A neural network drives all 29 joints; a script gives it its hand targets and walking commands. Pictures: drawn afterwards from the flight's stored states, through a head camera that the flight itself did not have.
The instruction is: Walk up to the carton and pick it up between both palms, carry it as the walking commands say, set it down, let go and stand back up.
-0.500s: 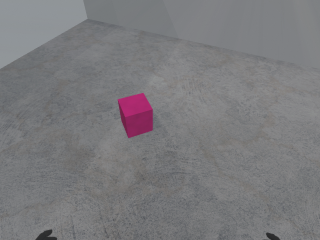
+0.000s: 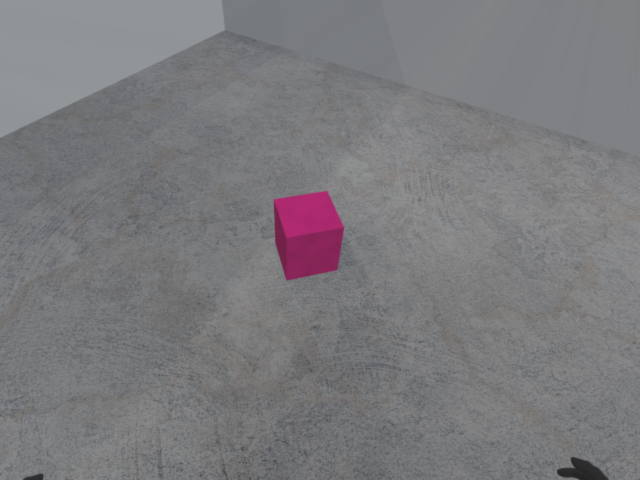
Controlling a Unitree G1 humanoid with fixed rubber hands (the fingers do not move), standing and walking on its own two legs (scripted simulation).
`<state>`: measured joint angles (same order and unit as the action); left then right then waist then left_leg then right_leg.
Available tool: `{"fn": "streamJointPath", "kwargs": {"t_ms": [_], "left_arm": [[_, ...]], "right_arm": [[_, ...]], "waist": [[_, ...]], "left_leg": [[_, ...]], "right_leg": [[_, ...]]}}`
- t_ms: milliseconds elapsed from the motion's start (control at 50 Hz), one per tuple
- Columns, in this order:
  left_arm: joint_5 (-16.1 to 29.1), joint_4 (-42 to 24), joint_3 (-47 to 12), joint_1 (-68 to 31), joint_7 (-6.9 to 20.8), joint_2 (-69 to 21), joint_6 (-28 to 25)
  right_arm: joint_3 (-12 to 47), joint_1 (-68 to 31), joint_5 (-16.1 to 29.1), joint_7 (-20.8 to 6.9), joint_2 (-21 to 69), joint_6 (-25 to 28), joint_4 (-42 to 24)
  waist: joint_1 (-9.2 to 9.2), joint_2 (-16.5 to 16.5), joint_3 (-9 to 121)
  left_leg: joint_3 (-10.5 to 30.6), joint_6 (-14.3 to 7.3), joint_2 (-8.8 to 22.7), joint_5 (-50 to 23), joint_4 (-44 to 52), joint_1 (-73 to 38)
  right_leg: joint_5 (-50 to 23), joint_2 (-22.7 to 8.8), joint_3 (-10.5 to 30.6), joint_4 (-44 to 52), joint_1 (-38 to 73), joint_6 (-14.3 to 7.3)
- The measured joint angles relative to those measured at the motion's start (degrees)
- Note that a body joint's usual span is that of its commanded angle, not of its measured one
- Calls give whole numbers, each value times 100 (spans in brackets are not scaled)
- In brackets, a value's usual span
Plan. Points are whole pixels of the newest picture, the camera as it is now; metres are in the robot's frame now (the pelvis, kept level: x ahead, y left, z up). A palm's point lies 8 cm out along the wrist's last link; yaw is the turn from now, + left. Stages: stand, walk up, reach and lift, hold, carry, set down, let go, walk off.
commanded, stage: walk up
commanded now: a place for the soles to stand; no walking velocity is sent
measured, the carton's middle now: (306, 235) +1.06 +0.04 -0.63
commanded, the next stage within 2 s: none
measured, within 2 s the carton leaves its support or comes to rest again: neither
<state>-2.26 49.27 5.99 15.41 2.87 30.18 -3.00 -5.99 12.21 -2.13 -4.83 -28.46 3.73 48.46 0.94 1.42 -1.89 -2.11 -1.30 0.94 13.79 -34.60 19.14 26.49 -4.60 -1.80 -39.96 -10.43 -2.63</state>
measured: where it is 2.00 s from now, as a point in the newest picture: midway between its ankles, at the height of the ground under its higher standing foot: (312, 369)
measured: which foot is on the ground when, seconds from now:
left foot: down 0.00-0.36, up 0.38-0.66, down 0.68-1.00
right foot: up 0.00-0.32, down 0.34-0.68, up 0.70-0.96, down 0.98-1.00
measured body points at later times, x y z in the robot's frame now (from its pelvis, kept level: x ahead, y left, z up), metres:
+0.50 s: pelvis +0.19 -0.02 +0.00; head +0.20 -0.03 +0.45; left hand +0.29 +0.32 -0.06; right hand +0.29 -0.35 -0.09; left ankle +0.18 +0.11 -0.67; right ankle +0.24 -0.13 -0.72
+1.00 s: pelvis +0.38 -0.01 +0.00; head +0.39 -0.01 +0.44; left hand +0.50 +0.32 -0.08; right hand +0.45 -0.37 -0.07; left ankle +0.36 +0.12 -0.72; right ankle +0.47 -0.13 -0.73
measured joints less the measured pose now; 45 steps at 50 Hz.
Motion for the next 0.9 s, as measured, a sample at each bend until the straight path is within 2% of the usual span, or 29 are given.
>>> {"fn": "streamJointPath", "kwargs": {"t_ms": [40,80,180,300,340,360,420,460,520,580,640,680,720,760,780,820,900], "left_arm": [[70,-65,-61,-41,-20,-36,33],[138,-131,-103,-66,-7,-74,20],[93,-270,-132,-75,136,-285,41],[94,-497,-68,-287,232,-423,-29],[90,-618,-38,-347,196,-390,-105],[79,-700,-18,-385,149,-366,-151],[140,-868,-25,-320,54,-387,-218],[163,-903,-40,-161,14,-422,-219],[133,-934,-54,120,14,-389,-227],[120,-954,-59,394,50,-280,-226],[129,-947,-78,611,83,-172,-175],[125,-954,-106,748,79,-137,-141],[150,-900,-141,742,35,-191,-90],[193,-817,-196,660,-24,-221,-59],[207,-789,-209,618,-38,-232,-59],[193,-757,-217,541,-16,-273,-68],[150,-776,-182,342,93,-357,-66]], "right_arm": [[17,155,68,74,12,55,-131],[79,323,102,135,98,67,-199],[159,701,111,176,160,113,-383],[141,1047,158,172,78,112,-567],[156,1140,163,196,44,105,-632],[168,1138,179,218,54,95,-641],[234,943,228,278,84,46,-576],[257,816,217,264,84,49,-560],[246,672,151,183,107,63,-573],[219,532,102,103,143,54,-616],[191,421,86,58,157,81,-645],[168,403,59,88,97,150,-704],[154,399,49,164,53,218,-804],[164,440,109,223,87,237,-861],[171,479,122,249,110,234,-872],[184,572,110,282,111,218,-887],[155,805,97,277,1,208,-920]], "waist": [[-37,56,-28],[-80,162,-43],[-267,151,-43],[-423,-43,-58],[-431,-130,-47],[-412,-170,-75],[-284,-296,-142],[-174,-380,-118],[-19,-398,-79],[112,-308,-96],[209,-178,-73],[223,-86,-29],[170,-17,-37],[91,86,-42],[46,143,-36],[-56,198,-15],[-252,113,-14]], "left_leg": [[-15,-51,-82,109,-84,-80],[-33,-81,-150,222,138,-345],[-24,-94,-166,248,685,-929],[74,56,-74,715,649,-1370],[150,99,13,1091,187,-1323],[179,39,63,1185,-434,-1085],[504,-97,-76,1172,-2473,-125],[505,-56,-31,983,-2741,332],[329,40,156,848,-2080,750],[150,43,259,580,-1132,860],[-17,16,230,154,-263,659],[-64,-38,104,-1,105,407],[-90,-42,58,-266,-190,442],[-125,-36,54,-26,-284,311],[-141,-22,47,55,-217,195],[-171,-15,54,118,-45,-21],[-185,8,133,284,106,-328]], "right_leg": [[49,210,413,-1339,-630,-5],[-251,233,474,-1754,-1055,79],[-696,55,129,-842,-1567,246],[-1325,125,-73,483,-1431,138],[-1460,264,-127,848,-1166,24],[-1765,304,-156,753,-1174,12],[-1421,335,-246,385,-1103,34],[-1273,352,-281,545,-878,23],[-1243,338,-334,836,-573,41],[-1076,293,-346,916,-341,78],[-755,222,-325,753,-190,129],[-366,137,-256,312,-232,115],[1,204,17,-837,-620,61],[-16,339,280,-1803,-1062,86],[-107,324,301,-1958,-1222,108],[-215,210,219,-1780,-1451,157],[-443,71,43,-843,-1656,152]]}}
